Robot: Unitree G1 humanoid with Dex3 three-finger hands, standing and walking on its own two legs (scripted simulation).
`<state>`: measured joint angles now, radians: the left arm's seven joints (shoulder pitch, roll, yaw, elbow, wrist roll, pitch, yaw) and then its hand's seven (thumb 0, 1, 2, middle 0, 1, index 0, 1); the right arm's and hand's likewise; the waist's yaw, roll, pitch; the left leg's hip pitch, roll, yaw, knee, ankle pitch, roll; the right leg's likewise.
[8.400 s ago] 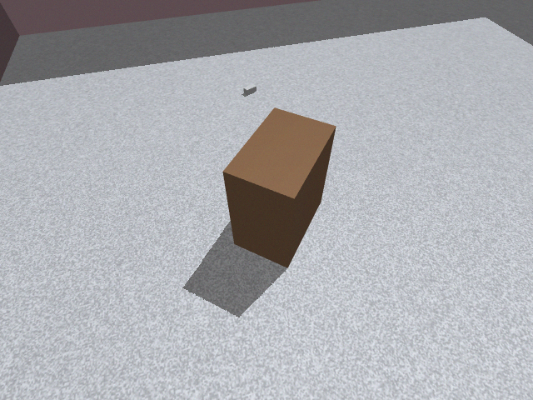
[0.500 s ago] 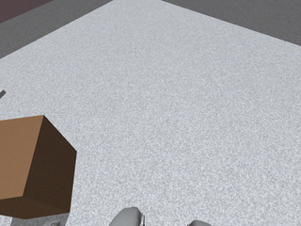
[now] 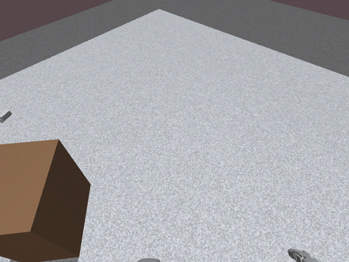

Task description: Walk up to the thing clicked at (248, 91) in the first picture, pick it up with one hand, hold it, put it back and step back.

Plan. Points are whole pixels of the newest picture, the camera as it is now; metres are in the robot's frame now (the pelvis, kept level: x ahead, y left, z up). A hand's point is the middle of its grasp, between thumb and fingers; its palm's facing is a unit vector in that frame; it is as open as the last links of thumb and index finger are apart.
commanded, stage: walk up
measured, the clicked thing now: (5, 115) +1.14 +1.45 -0.75
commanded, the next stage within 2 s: stand in 0.26 s
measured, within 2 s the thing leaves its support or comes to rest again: neither
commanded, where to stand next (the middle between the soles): +0.08 -0.01 m, yaw -1 degrees
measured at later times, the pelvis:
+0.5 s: pelvis +0.01 -0.01 +0.01, yaw +0 degrees
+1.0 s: pelvis +0.02 -0.02 +0.02, yaw +0 degrees
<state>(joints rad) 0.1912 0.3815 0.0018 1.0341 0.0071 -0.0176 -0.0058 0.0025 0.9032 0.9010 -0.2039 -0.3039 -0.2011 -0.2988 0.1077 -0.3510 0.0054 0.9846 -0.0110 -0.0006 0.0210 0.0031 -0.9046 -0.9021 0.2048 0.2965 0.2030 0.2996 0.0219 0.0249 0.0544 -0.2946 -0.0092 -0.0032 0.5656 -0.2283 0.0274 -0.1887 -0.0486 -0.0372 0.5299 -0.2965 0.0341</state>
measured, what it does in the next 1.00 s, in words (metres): stands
